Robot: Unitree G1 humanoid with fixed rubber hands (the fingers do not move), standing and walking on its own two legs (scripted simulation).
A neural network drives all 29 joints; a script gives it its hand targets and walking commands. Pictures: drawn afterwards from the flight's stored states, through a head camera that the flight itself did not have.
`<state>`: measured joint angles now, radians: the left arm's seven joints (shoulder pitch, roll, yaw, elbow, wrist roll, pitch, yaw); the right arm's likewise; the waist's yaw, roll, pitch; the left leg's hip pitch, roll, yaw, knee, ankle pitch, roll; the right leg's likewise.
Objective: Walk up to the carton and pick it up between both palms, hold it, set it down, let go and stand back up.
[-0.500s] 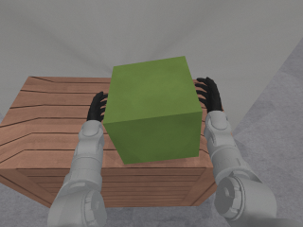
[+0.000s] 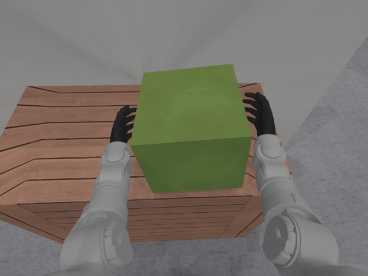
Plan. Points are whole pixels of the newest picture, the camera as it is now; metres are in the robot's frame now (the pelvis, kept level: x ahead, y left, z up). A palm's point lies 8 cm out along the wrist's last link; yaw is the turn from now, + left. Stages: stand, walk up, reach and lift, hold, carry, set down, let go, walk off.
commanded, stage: set down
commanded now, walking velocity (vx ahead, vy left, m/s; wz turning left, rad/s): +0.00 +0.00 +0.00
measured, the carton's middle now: (192, 129) +0.47 +0.02 -0.01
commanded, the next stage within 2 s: none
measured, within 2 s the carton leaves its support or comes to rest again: rests again in 0.80 s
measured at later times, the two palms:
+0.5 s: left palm (122, 132) +0.42 +0.19 +0.03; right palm (260, 132) +0.43 -0.13 +0.04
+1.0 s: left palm (121, 133) +0.42 +0.19 +0.02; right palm (259, 134) +0.43 -0.13 +0.03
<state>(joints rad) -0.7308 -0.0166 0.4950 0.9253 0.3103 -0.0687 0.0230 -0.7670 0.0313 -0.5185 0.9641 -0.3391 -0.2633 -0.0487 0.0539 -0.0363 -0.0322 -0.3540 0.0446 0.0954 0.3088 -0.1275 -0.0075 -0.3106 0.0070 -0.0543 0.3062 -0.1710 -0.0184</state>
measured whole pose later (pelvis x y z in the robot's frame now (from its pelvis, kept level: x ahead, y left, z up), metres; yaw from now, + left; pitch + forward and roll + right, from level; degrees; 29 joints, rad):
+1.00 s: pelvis +0.00 +0.00 +0.00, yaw +0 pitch +16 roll +0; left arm -0.84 0.00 0.61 1.07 0.37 -0.22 0.00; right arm -0.79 0.09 -0.68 0.94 -0.48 -0.28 -0.04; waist 0.05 -0.03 -0.07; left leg -0.46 0.03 0.11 0.29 -0.11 0.00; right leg -0.43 -0.01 -0.06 0.32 -0.17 -0.01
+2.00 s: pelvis +0.00 +0.01 -0.01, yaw +0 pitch +17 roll +0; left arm -0.83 -0.01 0.66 1.04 0.41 -0.26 -0.01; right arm -0.79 0.10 -0.69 0.90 -0.51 -0.29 -0.01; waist 0.05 -0.04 -0.06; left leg -0.51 0.04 0.13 0.34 -0.13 0.01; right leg -0.48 -0.01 -0.06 0.36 -0.18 -0.01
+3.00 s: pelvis -0.04 +0.01 -0.04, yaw +0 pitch +27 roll -1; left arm -0.89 0.33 -0.08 1.44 -0.32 -0.43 0.00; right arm -0.90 -0.32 0.14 1.39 0.40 -0.37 0.00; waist 0.05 0.00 -0.25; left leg -0.95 0.05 0.03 0.68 -0.21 0.00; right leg -0.89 0.00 -0.07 0.67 -0.25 -0.02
